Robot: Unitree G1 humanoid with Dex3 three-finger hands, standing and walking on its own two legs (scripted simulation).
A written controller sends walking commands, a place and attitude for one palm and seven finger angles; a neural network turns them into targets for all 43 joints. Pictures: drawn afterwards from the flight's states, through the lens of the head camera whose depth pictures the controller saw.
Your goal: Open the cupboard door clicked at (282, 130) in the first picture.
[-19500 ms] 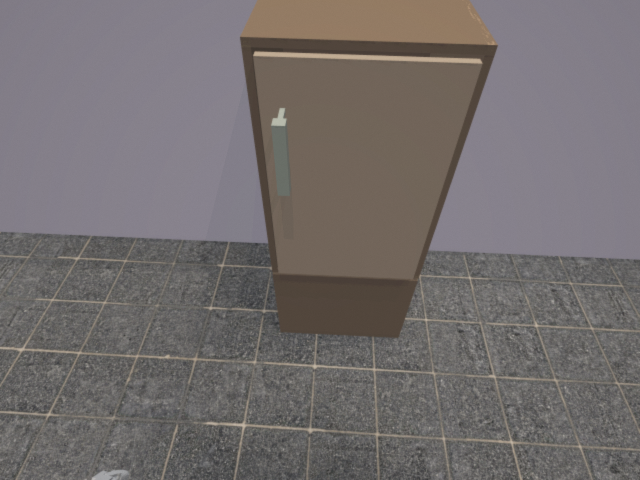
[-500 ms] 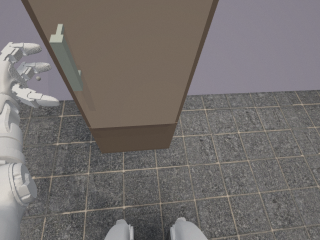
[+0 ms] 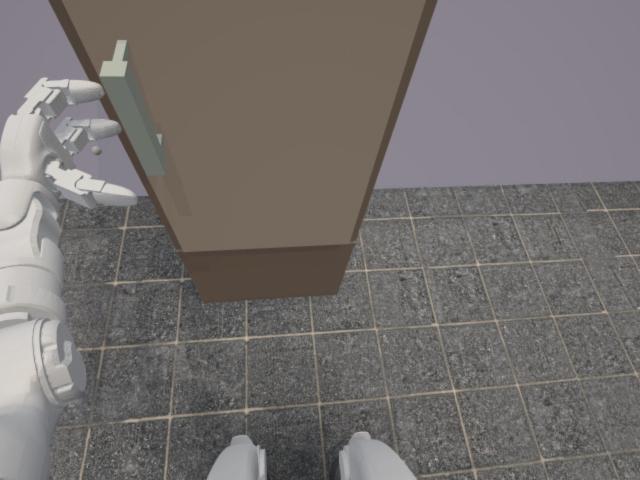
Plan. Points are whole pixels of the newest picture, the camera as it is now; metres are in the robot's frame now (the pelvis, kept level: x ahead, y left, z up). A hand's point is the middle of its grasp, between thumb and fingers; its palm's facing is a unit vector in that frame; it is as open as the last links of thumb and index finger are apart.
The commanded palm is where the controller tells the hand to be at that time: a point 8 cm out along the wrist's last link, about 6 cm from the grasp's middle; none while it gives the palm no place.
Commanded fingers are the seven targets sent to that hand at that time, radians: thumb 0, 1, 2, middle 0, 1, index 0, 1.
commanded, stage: slide the fingers in behind the handle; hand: left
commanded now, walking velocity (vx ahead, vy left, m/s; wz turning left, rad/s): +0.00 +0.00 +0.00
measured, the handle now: (140, 113) +0.55 +0.20 +0.09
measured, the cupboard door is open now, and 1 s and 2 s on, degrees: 0 0 0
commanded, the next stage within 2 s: close the thumb around the handle in 1.34 s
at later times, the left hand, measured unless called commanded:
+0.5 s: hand (131, 145) +0.50 +0.20 +0.09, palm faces +0.04 -1.00 +0.00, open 14.0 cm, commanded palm +0.47 +0.25 +0.09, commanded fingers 0.00 -0.50 0.30 -0.30 -1.20 -0.30 -1.20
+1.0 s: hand (156, 146) +0.49 +0.17 +0.09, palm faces +0.05 -1.00 -0.01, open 14.0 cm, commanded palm +0.47 +0.22 +0.09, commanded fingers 0.00 -0.50 0.30 -0.30 -1.20 -0.30 -1.20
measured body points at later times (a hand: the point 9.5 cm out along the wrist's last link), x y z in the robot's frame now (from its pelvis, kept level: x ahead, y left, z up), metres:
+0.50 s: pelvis +0.01 -0.01 +0.00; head +0.12 +0.01 +0.44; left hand +0.49 +0.25 +0.09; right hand +0.02 -0.27 -0.11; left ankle +0.01 +0.10 -0.68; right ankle +0.01 -0.12 -0.68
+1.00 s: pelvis +0.01 -0.01 +0.00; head +0.10 +0.00 +0.44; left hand +0.48 +0.22 +0.10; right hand +0.03 -0.27 -0.12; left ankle +0.01 +0.10 -0.68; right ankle +0.01 -0.13 -0.68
